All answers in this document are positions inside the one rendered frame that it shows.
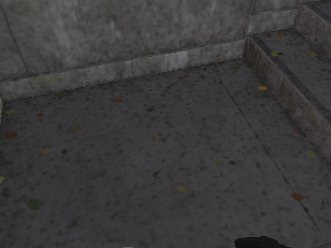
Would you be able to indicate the right robot hand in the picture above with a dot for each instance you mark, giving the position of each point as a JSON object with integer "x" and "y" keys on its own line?
{"x": 258, "y": 242}

